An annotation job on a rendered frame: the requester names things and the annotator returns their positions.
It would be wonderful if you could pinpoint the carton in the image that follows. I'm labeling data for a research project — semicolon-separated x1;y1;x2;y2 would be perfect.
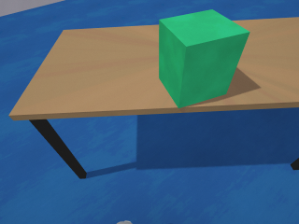
159;9;250;108

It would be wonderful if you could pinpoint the table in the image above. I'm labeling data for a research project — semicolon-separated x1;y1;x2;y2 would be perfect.
9;17;299;179

